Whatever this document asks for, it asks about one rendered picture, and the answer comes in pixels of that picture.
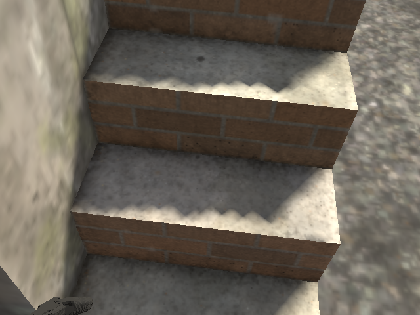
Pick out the robot left hand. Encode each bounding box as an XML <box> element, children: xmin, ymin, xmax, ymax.
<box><xmin>30</xmin><ymin>297</ymin><xmax>93</xmax><ymax>315</ymax></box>

